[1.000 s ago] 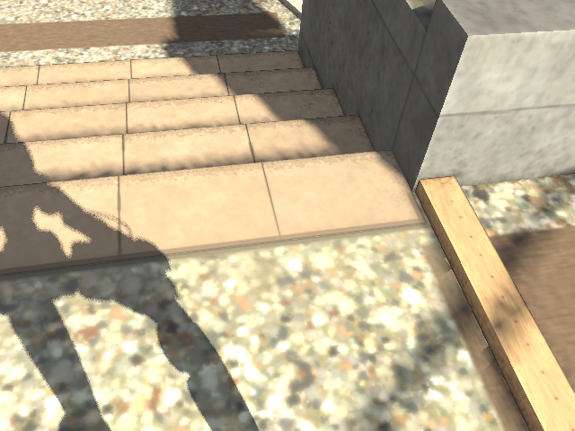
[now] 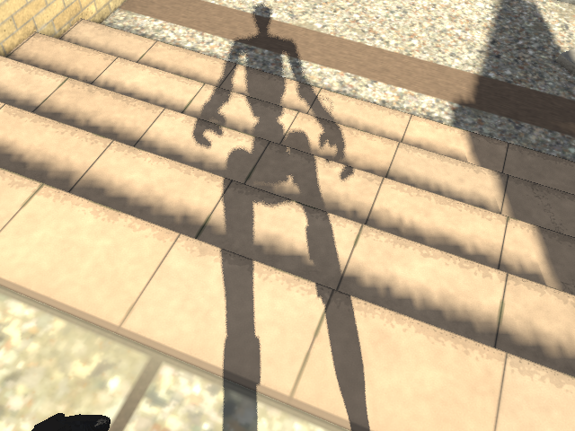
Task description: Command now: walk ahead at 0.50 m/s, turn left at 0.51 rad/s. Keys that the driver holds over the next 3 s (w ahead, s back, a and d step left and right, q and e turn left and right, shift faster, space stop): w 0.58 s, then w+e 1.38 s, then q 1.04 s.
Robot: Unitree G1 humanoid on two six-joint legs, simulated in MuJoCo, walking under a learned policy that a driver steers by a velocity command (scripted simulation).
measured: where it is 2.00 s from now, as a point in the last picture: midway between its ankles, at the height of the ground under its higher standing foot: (337, 238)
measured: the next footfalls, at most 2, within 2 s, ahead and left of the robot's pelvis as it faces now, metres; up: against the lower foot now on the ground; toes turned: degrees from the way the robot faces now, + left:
right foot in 0.22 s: +0.32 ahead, -0.15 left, +0.00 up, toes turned +5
left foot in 0.74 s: +0.60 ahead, +0.11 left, +0.00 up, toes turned +2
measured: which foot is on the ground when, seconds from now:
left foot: down 0.00-0.22, up 0.24-0.72, down 0.74-1.00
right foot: up 0.00-0.20, down 0.22-0.74, up 0.76-1.00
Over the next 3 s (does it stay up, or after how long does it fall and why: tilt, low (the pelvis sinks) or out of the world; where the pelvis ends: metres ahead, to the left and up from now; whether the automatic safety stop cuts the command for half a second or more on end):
stays up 1.18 -0.28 -0.24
